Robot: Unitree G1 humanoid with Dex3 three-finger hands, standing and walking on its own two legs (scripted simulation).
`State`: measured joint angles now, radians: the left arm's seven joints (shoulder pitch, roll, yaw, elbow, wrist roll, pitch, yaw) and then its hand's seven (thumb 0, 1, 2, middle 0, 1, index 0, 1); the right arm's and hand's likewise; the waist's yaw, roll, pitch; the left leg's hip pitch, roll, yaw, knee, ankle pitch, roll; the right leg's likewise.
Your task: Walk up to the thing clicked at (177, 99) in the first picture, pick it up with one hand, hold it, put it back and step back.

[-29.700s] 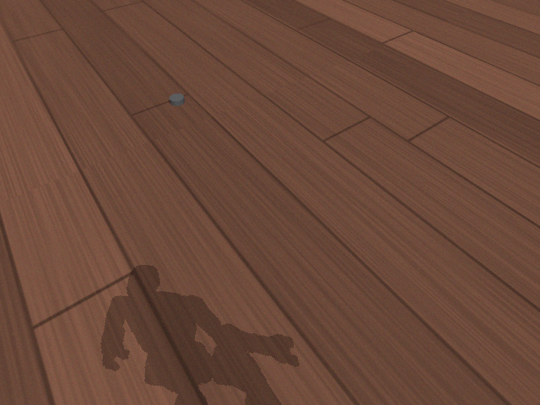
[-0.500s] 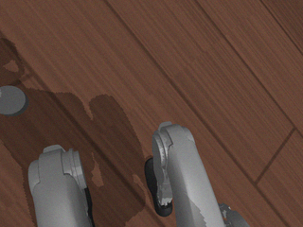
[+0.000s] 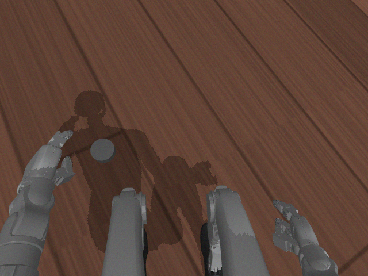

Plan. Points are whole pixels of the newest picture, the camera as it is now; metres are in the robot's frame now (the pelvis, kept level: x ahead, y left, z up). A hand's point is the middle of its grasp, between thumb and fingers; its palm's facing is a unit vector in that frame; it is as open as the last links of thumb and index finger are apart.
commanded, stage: home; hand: left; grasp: from above
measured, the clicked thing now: (103, 150) +0.51 +0.28 -0.48
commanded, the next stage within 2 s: none
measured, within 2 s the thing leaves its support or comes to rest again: neither
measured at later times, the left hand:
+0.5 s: hand (40, 200) +0.26 +0.20 +0.11, palm faces +0.12 -0.97 -0.22, open 7.4 cm
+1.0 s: hand (16, 226) +0.23 +0.19 +0.17, palm faces +0.14 -0.97 -0.19, open 7.4 cm
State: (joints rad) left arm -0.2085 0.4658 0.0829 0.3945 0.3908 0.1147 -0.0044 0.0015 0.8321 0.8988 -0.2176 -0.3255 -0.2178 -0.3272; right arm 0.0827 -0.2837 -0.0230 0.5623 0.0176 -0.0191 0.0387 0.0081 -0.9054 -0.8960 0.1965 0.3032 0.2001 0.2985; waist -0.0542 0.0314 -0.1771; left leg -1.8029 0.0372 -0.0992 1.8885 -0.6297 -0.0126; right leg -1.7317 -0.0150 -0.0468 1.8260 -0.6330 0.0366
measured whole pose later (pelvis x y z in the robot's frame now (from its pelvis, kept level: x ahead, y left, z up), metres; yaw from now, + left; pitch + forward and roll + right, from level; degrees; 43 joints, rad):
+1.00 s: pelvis +0.08 +0.00 +0.22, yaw +5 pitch +9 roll -3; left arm 0.49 0.21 0.04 -0.12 -0.05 0.46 0.01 0.01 0.90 0.89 -0.20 -0.30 -0.20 -0.30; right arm 0.26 -0.22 0.04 0.53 0.00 -0.26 -0.18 0.01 -0.90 -0.90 0.20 0.30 0.20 0.30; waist -0.03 0.05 -0.16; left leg -0.69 0.04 -0.06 1.01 -0.48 -0.02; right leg -0.63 -0.02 -0.07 0.94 -0.48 0.02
